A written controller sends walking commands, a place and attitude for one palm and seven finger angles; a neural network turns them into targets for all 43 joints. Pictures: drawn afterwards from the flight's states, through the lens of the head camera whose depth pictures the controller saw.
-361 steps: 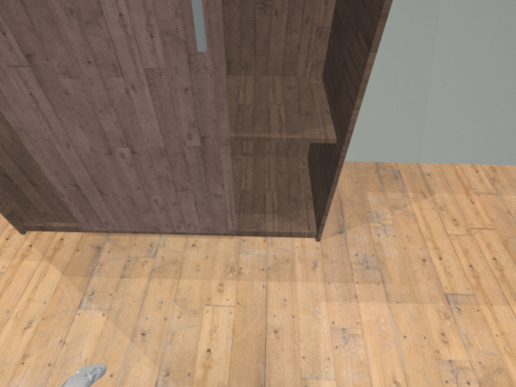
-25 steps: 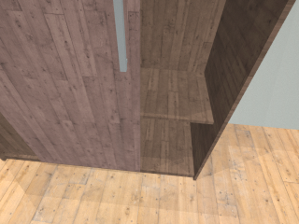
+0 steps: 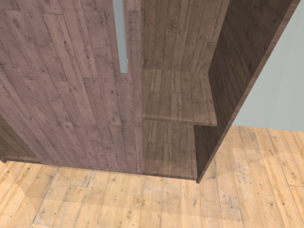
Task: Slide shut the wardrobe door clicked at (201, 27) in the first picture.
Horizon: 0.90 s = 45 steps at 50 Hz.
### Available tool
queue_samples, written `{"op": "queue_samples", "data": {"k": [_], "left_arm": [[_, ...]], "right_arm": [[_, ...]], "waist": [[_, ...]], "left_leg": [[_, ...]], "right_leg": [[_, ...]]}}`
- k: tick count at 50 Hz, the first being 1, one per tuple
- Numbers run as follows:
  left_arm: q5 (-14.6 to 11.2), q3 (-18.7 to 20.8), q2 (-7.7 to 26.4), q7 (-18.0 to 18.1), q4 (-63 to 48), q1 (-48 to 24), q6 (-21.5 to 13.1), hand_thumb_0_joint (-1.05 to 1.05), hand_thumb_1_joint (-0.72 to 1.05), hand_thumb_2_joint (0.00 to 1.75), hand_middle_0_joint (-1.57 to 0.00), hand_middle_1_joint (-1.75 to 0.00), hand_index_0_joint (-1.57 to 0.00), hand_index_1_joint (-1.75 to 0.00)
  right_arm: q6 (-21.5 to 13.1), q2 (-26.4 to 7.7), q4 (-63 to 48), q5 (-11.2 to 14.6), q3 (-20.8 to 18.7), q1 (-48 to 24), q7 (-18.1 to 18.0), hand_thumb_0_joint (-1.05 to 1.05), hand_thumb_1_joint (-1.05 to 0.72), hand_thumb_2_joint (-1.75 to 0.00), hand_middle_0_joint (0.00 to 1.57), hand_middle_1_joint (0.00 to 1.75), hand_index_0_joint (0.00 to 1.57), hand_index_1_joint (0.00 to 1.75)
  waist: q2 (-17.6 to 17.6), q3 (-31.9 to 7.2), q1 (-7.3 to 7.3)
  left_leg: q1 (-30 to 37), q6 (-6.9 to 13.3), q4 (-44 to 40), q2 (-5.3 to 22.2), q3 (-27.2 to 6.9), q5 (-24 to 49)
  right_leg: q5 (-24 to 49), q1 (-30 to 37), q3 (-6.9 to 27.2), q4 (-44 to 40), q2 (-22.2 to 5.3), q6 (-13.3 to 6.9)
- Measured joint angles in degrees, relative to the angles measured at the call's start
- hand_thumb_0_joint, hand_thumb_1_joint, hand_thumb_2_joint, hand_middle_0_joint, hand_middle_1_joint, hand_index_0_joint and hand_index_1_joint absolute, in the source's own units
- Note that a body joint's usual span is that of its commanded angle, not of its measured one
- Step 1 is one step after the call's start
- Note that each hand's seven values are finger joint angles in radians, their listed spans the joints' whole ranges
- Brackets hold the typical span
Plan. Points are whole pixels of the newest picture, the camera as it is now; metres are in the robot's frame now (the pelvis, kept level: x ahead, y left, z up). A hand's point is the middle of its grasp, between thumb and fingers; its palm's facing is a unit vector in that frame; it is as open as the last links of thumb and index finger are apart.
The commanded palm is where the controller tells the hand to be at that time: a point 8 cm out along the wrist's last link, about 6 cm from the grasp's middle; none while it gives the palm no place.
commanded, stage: look again from close up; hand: left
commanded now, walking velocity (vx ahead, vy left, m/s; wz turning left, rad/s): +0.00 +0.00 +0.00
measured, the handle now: (121, 25) +0.56 +0.14 +0.27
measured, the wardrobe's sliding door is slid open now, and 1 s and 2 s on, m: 0.37 0.37 0.37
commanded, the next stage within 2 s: shuffle to correct the standing spot in 0.54 s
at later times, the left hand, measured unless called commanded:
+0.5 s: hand out of the picture -0.03 +0.15 -0.18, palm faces +0.08 -0.99 -0.14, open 7.4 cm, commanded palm none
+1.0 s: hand out of the picture -0.02 +0.17 -0.20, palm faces +0.09 -0.99 -0.11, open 7.4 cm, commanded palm none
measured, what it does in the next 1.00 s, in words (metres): shifts its weight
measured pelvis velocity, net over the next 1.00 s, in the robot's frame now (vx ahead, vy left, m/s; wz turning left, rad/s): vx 0.05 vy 0.02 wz -0.01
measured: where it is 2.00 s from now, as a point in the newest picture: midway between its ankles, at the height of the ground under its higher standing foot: outside the picture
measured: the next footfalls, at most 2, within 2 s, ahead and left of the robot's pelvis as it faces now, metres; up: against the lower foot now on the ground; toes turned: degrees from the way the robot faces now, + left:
right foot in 1.24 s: +0.19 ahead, -0.10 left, +0.00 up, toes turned -4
left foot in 1.58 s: +0.16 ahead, +0.13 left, +0.00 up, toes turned +5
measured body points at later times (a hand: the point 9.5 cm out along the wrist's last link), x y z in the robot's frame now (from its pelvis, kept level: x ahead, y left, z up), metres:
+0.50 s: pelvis +0.00 +0.00 +0.00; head +0.01 +0.00 +0.45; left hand -0.03 +0.20 -0.16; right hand -0.01 -0.21 -0.16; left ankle +0.01 +0.13 -0.74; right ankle -0.01 -0.13 -0.74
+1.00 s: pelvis +0.05 +0.02 -0.01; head +0.05 +0.04 +0.43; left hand -0.02 +0.22 -0.18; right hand +0.02 -0.20 -0.16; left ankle +0.01 +0.13 -0.74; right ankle -0.01 -0.12 -0.73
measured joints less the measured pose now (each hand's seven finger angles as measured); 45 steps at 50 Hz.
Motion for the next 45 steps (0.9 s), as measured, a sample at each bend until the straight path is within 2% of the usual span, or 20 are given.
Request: {"op": "queue_samples", "data": {"k": [36,45], "left_arm": [[0.1,0.15,0.37,-0.19,0.01,0.09,-0.12,0.0,0.91,0.9,-0.2,-0.3,-0.2,-0.3],[0.49,1.61,0.85,-0.75,-0.5,3.34,0.08,0.0,0.91,0.9,-0.2,-0.3,-0.2,-0.3]], "right_arm": [[0.03,-0.08,0.07,-0.15,-0.03,0.0,0.0,0.01,-0.92,-0.89,0.2,0.3,0.2,0.3],[0.92,-0.41,-0.69,-0.89,-0.91,2.95,1.04,0.0,-0.91,-0.89,0.2,0.3,0.2,0.3]], "waist": [[-0.21,-0.1,0.09],[-0.37,-2.12,0.85]], "left_leg": [[-0.04,-0.29,0.52,0.22,-0.43,-0.8],[-2.91,1.7,9.03,0.42,-1.04,-7.33]], "right_leg": [[-0.89,0.2,-0.42,0.36,0.2,-0.28],[-6.05,-0.79,-0.98,5.56,0.07,-0.29]]}}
